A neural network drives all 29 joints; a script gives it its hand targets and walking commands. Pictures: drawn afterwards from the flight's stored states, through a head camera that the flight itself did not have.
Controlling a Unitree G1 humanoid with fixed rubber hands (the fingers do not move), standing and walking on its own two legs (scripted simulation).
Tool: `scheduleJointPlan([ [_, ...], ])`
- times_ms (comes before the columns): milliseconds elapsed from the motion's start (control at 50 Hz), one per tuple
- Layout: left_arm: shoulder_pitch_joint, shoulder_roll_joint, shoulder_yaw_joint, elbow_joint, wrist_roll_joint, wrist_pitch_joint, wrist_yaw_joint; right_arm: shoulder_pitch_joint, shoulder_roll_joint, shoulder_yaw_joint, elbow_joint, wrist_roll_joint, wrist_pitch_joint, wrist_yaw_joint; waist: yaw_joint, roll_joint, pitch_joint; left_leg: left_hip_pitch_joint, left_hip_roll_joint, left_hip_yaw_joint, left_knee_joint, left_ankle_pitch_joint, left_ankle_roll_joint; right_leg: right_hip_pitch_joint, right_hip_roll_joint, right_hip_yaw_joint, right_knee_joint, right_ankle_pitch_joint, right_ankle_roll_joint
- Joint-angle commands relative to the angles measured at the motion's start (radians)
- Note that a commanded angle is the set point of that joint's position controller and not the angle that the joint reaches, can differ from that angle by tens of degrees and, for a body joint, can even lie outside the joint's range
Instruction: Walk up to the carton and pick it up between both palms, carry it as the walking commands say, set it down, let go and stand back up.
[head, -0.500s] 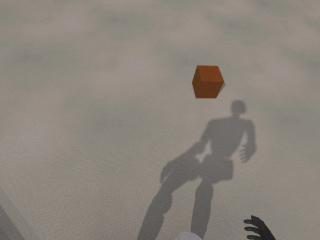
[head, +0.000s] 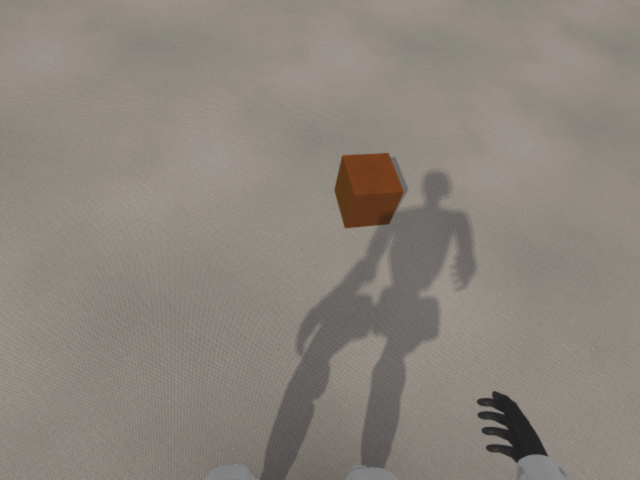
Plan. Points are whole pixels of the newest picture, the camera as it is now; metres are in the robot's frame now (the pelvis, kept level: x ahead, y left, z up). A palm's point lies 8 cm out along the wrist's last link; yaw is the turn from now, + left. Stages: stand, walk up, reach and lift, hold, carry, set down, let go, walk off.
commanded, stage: walk up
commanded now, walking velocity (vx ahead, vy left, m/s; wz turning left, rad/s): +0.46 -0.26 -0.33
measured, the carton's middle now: (366, 190) +1.10 -0.21 -0.65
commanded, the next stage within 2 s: none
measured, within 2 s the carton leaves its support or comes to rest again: neither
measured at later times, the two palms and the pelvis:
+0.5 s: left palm (209, 315) +0.34 +0.17 -0.13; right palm (539, 295) +0.40 -0.36 -0.07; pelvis +0.30 -0.08 +0.01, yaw -5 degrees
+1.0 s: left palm (265, 182) +0.62 +0.12 -0.12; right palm (532, 217) +0.58 -0.41 -0.09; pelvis +0.53 -0.13 +0.02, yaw -8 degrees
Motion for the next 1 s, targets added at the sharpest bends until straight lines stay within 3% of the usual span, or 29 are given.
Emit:
scheduleJointPlan([
  [0, -0.158, 0.029, 0.069, -0.131, -0.003, -0.019, -0.009, 0.567, -0.267, -0.098, 0.133, 0.002, 0.013, -0.048, -0.19, 0.406, -0.254, 0.835, 0.478, -0.476, -0.356, 0.59, 0.037, -0.592, -0.018, -0.05, 0.416, -0.115, -0.015],
  [20, -0.208, 0.054, 0.076, -0.129, -0.003, -0.007, -0.01, 0.512, -0.261, -0.097, 0.104, -0.009, 0.023, -0.043, -0.164, 0.337, -0.125, 0.718, 0.506, -0.482, -0.342, 0.709, 0.1, -0.61, -0.081, -0.045, 0.542, -0.137, 0.006],
  [60, -0.261, 0.06, 0.054, -0.115, 0.012, 0.016, -0.036, 0.377, -0.175, -0.071, 0.064, -0.008, 0.016, -0.034, -0.081, 0.194, 0.064, 0.579, 0.386, -0.262, -0.38, 0.731, 0.08, -0.603, -0.116, -0.051, 0.571, -0.038, 0.019],
  [100, -0.234, 0.055, 0.042, -0.101, 0.007, 0.032, -0.066, 0.303, -0.141, -0.062, 0.023, 0.01, 0.008, -0.025, -0.035, 0.212, 0.11, 0.469, 0.272, -0.084, -0.459, 0.698, 0.059, -0.506, -0.11, -0.119, 0.514, 0.129, 0.04],
  [180, -0.289, 0.02, 0.01, -0.104, -0.004, 0.032, -0.085, 0.308, -0.159, -0.07, 0.0, 0.011, 0.001, -0.023, -0.015, 0.159, 0.115, 0.403, 0.211, 0.06, -0.48, 0.758, 0.089, -0.3, -0.09, -0.18, 0.184, 0.236, 0.058],
  [200, -0.289, 0.019, 0.004, -0.09, -0.019, 0.025, -0.089, 0.303, -0.193, -0.077, 0.008, 0.013, 0.009, -0.017, -0.003, 0.223, 0.104, 0.432, 0.204, 0.086, -0.461, 0.787, 0.089, -0.233, -0.082, -0.209, 0.099, 0.216, 0.048],
  [240, -0.198, 0.044, 0.016, -0.059, -0.013, 0.012, -0.074, 0.305, -0.242, -0.086, 0.019, 0.01, 0.019, -0.018, 0.03, 0.292, -0.007, 0.493, 0.212, 0.099, -0.291, 1.067, 0.094, -0.048, -0.039, -0.258, -0.036, 0.086, 0.009],
  [280, -0.013, 0.057, 0.031, 0.012, -0.015, -0.026, -0.048, 0.286, -0.266, -0.099, 0.033, 0.029, 0.021, -0.006, 0.09, 0.249, -0.138, 0.523, 0.153, 0.112, 0.02, 1.255, 0.076, 0.115, 0.073, -0.326, -0.238, 0.148, -0.04],
  [300, 0.107, 0.142, 0.058, 0.05, -0.012, -0.038, -0.022, 0.246, -0.219, -0.09, 0.006, 0.021, 0.015, 0.013, 0.143, 0.191, -0.215, 0.331, 0.11, 0.095, 0.225, 1.075, 0.037, 0.331, 0.024, -0.245, -0.183, 0.227, -0.102],
  [320, 0.202, 0.246, 0.093, 0.068, 0.02, -0.042, -0.009, 0.206, -0.134, -0.082, -0.027, 0.009, 0.004, 0.019, 0.154, -0.049, -0.277, 0.014, -0.002, 0.039, 0.496, 0.218, 0.008, 0.586, -0.197, 0.067, -0.189, 0.439, -0.15],
  [340, 0.288, 0.306, 0.105, 0.058, 0.0, -0.045, 0.012, 0.16, -0.091, -0.069, -0.116, 0.022, -0.009, 0.022, 0.183, -0.334, -0.287, -0.233, -0.093, -0.019, 0.721, -0.159, -0.016, 0.655, -0.396, 0.482, -0.327, 0.749, -0.264],
  [360, 0.26, 0.252, 0.099, 0.051, -0.007, -0.055, 0.026, 0.076, -0.103, -0.064, -0.125, 0.024, -0.019, 0.015, 0.169, -0.248, -0.29, -0.27, -0.053, -0.071, 0.743, -0.191, 0.003, 0.65, -0.371, 0.472, -0.3, 0.833, -0.315],
  [400, 0.155, 0.163, 0.067, 0.048, 0.001, -0.064, 0.037, 0.03, -0.063, -0.054, -0.123, 0.015, -0.017, 0.022, 0.114, -0.125, -0.157, -0.192, 0.009, -0.076, 0.567, -0.13, 0.02, 0.403, -0.29, 0.363, -0.324, 0.754, -0.229],
  [480, -0.007, 0.14, 0.06, 0.013, 0.015, -0.044, 0.027, 0.074, 0.011, -0.014, -0.056, 0.023, -0.018, 0.035, 0.024, -0.135, -0.119, 0.083, -0.037, 0.0, -0.049, -0.117, 0.005, 0.178, -0.244, 0.265, -0.333, 0.626, -0.201],
  [520, -0.104, 0.123, 0.07, -0.016, -0.009, -0.034, 0.009, 0.319, -0.04, -0.032, 0.073, 0.021, -0.025, 0.014, -0.103, -0.122, -0.215, 0.527, -0.03, 0.019, -0.365, 0.301, -0.016, -0.041, -0.134, 0.138, -0.164, 0.394, -0.12],
  [540, -0.096, 0.046, 0.057, -0.035, -0.003, -0.047, 0.001, 0.452, -0.151, -0.072, 0.13, -0.003, -0.028, -0.003, -0.176, 0.177, -0.252, 0.752, 0.214, -0.214, -0.433, 0.346, 0.02, -0.264, -0.019, 0.005, 0.138, 0.113, -0.065],
  [560, -0.115, 0.03, 0.064, -0.086, 0.002, -0.044, 0.002, 0.532, -0.27, -0.104, 0.106, -0.02, -0.009, -0.013, -0.183, 0.381, -0.208, 0.738, 0.49, -0.54, -0.425, 0.501, 0.119, -0.453, -0.034, -0.075, 0.337, -0.143, 0.005],
  [580, -0.214, 0.084, 0.072, -0.086, 0.004, -0.025, -0.002, 0.433, -0.245, -0.097, 0.076, -0.021, 0.0, -0.008, -0.141, 0.228, -0.038, 0.547, 0.503, -0.519, -0.448, 0.477, 0.202, -0.443, -0.125, -0.041, 0.42, -0.15, 0.019],
  [600, -0.235, 0.058, 0.064, -0.079, 0.008, -0.014, -0.008, 0.37, -0.168, -0.071, 0.068, -0.019, -0.003, -0.007, -0.093, 0.122, 0.045, 0.426, 0.428, -0.406, -0.469, 0.507, 0.174, -0.39, -0.141, -0.034, 0.398, -0.071, 0.013],
  [640, -0.142, 0.05, 0.043, -0.024, 0.001, -0.004, -0.023, 0.26, -0.106, -0.058, 0.029, 0.004, -0.011, -0.005, -0.029, 0.257, 0.072, 0.469, 0.269, -0.145, -0.428, 0.812, 0.124, -0.362, -0.123, -0.112, 0.364, 0.05, 0.033],
  [700, -0.135, 0.034, 0.024, -0.007, -0.018, -0.001, -0.038, 0.206, -0.123, -0.059, 0.018, 0.006, -0.009, 0.007, -0.009, 0.285, 0.066, 0.374, 0.176, 0.039, -0.438, 0.827, 0.085, -0.143, -0.105, -0.203, 0.141, 0.137, 0.046],
  [780, -0.217, 0.038, 0.024, -0.01, 0.002, -0.026, -0.025, 0.314, -0.161, -0.069, 0.072, 0.0, 0.024, -0.004, -0.042, 0.234, -0.016, 0.443, 0.103, 0.102, -0.234, 0.884, 0.099, 0.003, -0.031, -0.319, -0.211, 0.128, 0.03],
  [800, -0.112, 0.039, 0.032, 0.037, -0.001, -0.042, -0.017, 0.267, -0.173, -0.075, 0.071, 0.002, 0.028, -0.002, 0.012, 0.197, -0.081, 0.424, 0.086, 0.124, -0.09, 0.901, 0.084, 0.112, -0.006, -0.334, -0.314, 0.242, 0.006],
  [820, 0.028, 0.106, 0.055, 0.083, 0.011, -0.05, -0.011, 0.259, -0.136, -0.07, 0.047, 0.004, 0.02, -0.003, 0.066, 0.103, -0.189, 0.293, 0.061, 0.087, 0.072, 0.764, 0.053, 0.327, -0.072, -0.231, -0.278, 0.452, -0.037],
  [840, 0.154, 0.214, 0.082, 0.102, 0.018, -0.062, 0.005, 0.261, -0.08, -0.059, 0.002, 0.015, 0.015, 0.0, 0.127, -0.167, -0.297, 0.056, -0.03, 0.068, 0.349, 0.329, 0.01, 0.56, -0.295, 0.079, -0.23, 0.88, -0.138],
  [860, 0.202, 0.263, 0.086, 0.108, -0.011, -0.061, 0.02, 0.248, -0.039, -0.054, -0.03, 0.025, 0.016, -0.001, 0.137, -0.34, -0.29, -0.123, -0.106, 0.003, 0.547, -0.221, 0.003, 0.621, -0.474, 0.298, -0.268, 1.299, -0.271],
  [880, 0.162, 0.235, 0.085, 0.094, -0.012, -0.062, 0.031, 0.155, -0.051, -0.049, -0.044, 0.023, 0.01, -0.002, 0.137, -0.222, -0.25, -0.215, -0.06, -0.053, 0.578, -0.262, 0.02, 0.626, -0.462, 0.318, -0.251, 1.32, -0.301],
  [920, 0.071, 0.163, 0.077, 0.072, -0.001, -0.054, 0.042, 0.116, -0.027, -0.042, -0.04, 0.015, 0.007, 0.004, 0.1, -0.15, -0.162, -0.191, 0.009, -0.07, 0.384, -0.176, 0.035, 0.503, -0.374, 0.201, -0.267, 0.988, -0.205],
  [980, -0.119, 0.121, 0.075, 0.006, 0.014, -0.022, 0.034, 0.161, 0.01, -0.024, -0.016, 0.023, 0.012, 0.017, 0.017, -0.244, -0.127, 0.036, -0.049, 0.026, -0.019, -0.111, 0.003, 0.273, -0.286, 0.08, -0.311, 0.738, -0.158],
])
